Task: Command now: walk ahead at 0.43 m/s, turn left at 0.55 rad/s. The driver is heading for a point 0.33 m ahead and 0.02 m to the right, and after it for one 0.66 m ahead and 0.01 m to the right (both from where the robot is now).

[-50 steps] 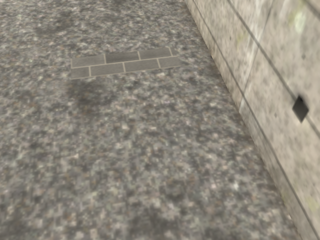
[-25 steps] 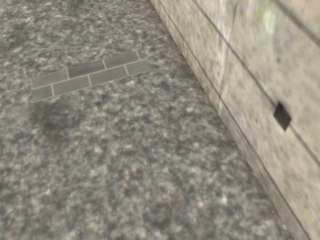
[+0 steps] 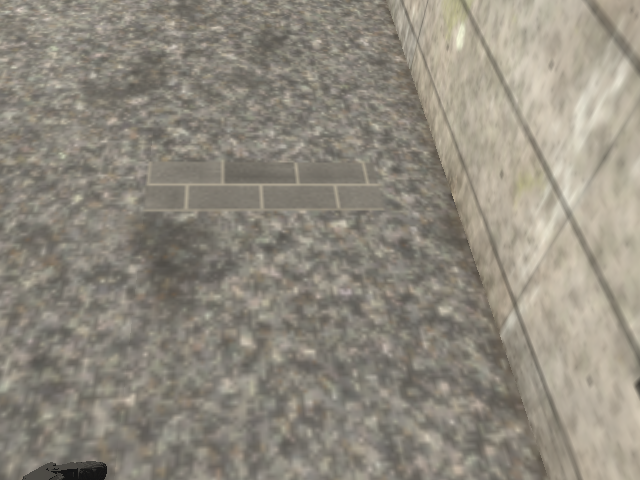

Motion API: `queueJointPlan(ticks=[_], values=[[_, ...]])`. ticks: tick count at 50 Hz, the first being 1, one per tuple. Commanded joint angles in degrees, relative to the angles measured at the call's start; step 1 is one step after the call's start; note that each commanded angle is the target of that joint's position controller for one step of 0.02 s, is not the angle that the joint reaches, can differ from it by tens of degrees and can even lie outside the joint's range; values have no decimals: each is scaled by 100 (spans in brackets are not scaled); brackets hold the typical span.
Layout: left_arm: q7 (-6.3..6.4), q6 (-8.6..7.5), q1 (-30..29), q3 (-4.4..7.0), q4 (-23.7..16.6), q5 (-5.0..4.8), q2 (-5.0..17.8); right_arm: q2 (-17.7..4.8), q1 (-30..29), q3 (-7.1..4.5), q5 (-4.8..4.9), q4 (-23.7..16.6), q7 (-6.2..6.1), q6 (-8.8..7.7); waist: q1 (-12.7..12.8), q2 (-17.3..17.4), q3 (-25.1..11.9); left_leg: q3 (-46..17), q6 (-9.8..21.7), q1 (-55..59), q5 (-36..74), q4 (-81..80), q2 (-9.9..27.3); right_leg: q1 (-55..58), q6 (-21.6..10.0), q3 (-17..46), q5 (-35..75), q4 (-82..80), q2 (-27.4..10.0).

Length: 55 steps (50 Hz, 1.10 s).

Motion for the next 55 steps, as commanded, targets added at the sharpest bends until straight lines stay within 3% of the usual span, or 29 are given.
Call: queueJointPlan(ticks=[1,4,6,8,9,10,11,12,13,14,15,17,19,22,25,26,28,29,30,31,32,33,34,36,38,39,42,48,55], values=[[-74,-171,-1232,-47,-672,-33,170,-1042,242,-253,33,-234,-55,-29,-199,1076,412,-1140,676,251,365,-415,1111,-561,83,-128,85,-568,130],[-161,-269,-1548,-105,-850,-56,162,-1082,405,-294,68,-219,-67,27,-322,1084,520,-1347,731,397,712,-113,1171,-434,72,-191,-185,-984,195],[-203,-331,-1432,-100,-870,-77,238,-1126,320,-327,88,-274,-87,73,-212,1171,480,-1483,680,278,1051,85,1198,117,24,-227,-301,-1238,266],[-197,-372,-908,-33,-767,-91,425,-1181,105,-368,97,-377,-100,113,102,1377,300,-1579,581,66,1777,386,1203,1043,-126,-286,-499,-1374,341],[-157,-387,-249,63,-586,-65,618,-1133,-78,-358,87,-478,-95,114,440,1345,-47,-1446,443,-108,2503,920,968,1976,-299,-326,-460,-1550,368],[-103,-390,682,163,-389,37,883,-1038,-343,-324,12,-648,-76,104,897,1164,-738,-1128,215,-557,2837,2096,621,3314,-602,-28,-226,-1383,-87],[-57,-336,1669,219,-253,102,1322,-671,-308,-225,-142,-828,-114,99,1178,128,-1775,-698,-11,-1411,1212,3810,114,4968,-910,1105,300,-1051,-1217],[-121,-290,1624,179,-130,237,1337,-263,680,-128,82,-919,-117,49,566,-2116,-2371,-538,-307,-3121,-2299,5273,-627,6145,-1822,3582,580,-1692,-2461],[-133,-287,1251,13,-232,128,624,-1000,575,-281,175,-662,-156,54,610,-1164,-1653,-731,-355,-3448,-2115,5854,-167,5507,-1680,3196,636,-1826,-2244],[-122,-280,948,-69,-290,146,320,-1227,0,-352,120,-634,-154,103,709,-625,-892,-526,-395,-3459,-1746,5905,-21,4636,-1492,1957,1724,-1702,-1947],[-152,-269,754,-121,-236,178,248,-1142,-185,-355,60,-603,-175,147,569,-78,-578,-344,-445,-3201,-1479,5774,156,3944,-1395,1211,2679,-1667,-1627],[-164,-257,703,-181,-33,210,161,-851,-305,-347,48,-638,-201,192,397,-306,-281,-159,-453,-2795,-1009,5260,353,3056,-1261,578,2951,-1973,-1315],[-147,-277,640,-224,148,192,102,-588,-402,-297,45,-714,-192,249,286,-451,-231,15,-505,-2546,-759,4617,358,2712,-1392,300,3043,-2200,-1212],[-51,-168,310,-165,254,134,415,-435,-897,-173,53,-912,-174,256,254,-455,-313,316,-532,-2086,-96,3178,456,2488,-1376,-114,3205,-2292,-1091],[-45,-72,515,-128,424,55,659,-657,-1238,-165,39,-961,-111,280,389,-400,-435,559,-443,-1530,561,2501,320,2490,-1319,-182,2773,-2273,-1099],[-56,-80,586,-154,480,-3,627,-699,-1309,-164,-38,-975,-87,300,393,-304,-401,518,-435,-1376,632,2226,310,2478,-1291,-145,2458,-2220,-1127],[-74,-58,506,-183,557,-73,647,-754,-1336,-179,-71,-962,-64,315,252,-261,-325,617,-287,-875,1086,1508,221,2369,-1095,-143,1684,-1935,-1048],[-82,-51,621,-225,621,-78,549,-863,-1336,-214,-103,-947,-75,319,235,-190,-333,554,-168,-539,1400,1166,221,2292,-906,-135,1069,-1734,-882],[-92,-63,904,-300,689,31,354,-1163,-1340,-276,-123,-995,-119,328,309,206,-456,89,-10,-27,2954,979,661,2105,-582,-295,224,-1404,-587],[-109,-67,1566,-381,768,210,134,-1481,-1500,-309,-181,-1093,-124,410,731,1050,-860,-633,482,755,4093,1178,1422,1614,-266,-594,-1627,-1039,-128],[-53,20,1652,-452,819,153,-22,-975,-1558,-166,-158,-1059,-73,454,661,1293,-1181,-879,894,581,3272,1041,1640,1796,-104,-600,-2389,-868,-53],[-8,113,1350,-438,774,95,118,-748,-1768,-111,-109,-1054,-5,463,637,1070,-951,-848,786,229,2130,880,1375,1908,-73,-567,-2199,-1016,-59],[30,193,1219,-432,779,92,192,-757,-2035,-112,-90,-1066,27,467,681,948,-705,-632,543,-116,1315,826,1094,1994,-91,-583,-1869,-1231,-71],[80,285,1260,-399,909,140,398,-863,-2302,-133,-91,-1098,40,441,683,763,-197,-237,228,-517,1206,904,696,2041,-88,-584,-1508,-1465,-115],[92,267,1292,-397,1012,145,421,-916,-2133,-163,-74,-955,18,413,644,548,-234,-77,156,-305,2052,1126,566,2144,-39,-571,-1185,-1544,-144],[96,264,1253,-371,1052,120,523,-875,-2067,-169,-20,-934,0,385,577,435,-321,-33,201,-140,2559,1255,582,2178,-20,-526,-987,-1571,-171],[113,282,1165,-384,1137,90,426,-827,-2060,-185,-19,-789,-22,380,558,341,-474,16,265,66,3150,1372,563,2355,7,-534,-746,-1600,-197],[177,400,1103,-381,1291,102,365,-762,-2214,-224,-12,-542,-26,420,610,293,-277,91,234,-167,2561,1197,472,2503,7,-585,-1006,-1683,-175],[213,389,1135,-388,1405,111,351,-762,-2205,-249,-9,-227,-95,453,613,274,-107,210,142,-297,1816,1086,362,2390,-21,-619,-1345,-1755,-181]])
Velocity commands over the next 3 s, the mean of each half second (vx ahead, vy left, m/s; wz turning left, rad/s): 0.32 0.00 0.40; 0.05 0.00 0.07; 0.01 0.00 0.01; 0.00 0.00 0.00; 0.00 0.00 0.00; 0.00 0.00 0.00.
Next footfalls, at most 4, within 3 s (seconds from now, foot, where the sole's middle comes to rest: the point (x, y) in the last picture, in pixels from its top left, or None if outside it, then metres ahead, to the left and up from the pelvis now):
0.20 right None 0.28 -0.14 -0.79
0.60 left None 0.33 0.12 -0.79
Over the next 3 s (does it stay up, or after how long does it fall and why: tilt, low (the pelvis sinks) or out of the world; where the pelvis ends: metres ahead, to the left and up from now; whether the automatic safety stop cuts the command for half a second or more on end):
stays up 0.28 -0.01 -0.02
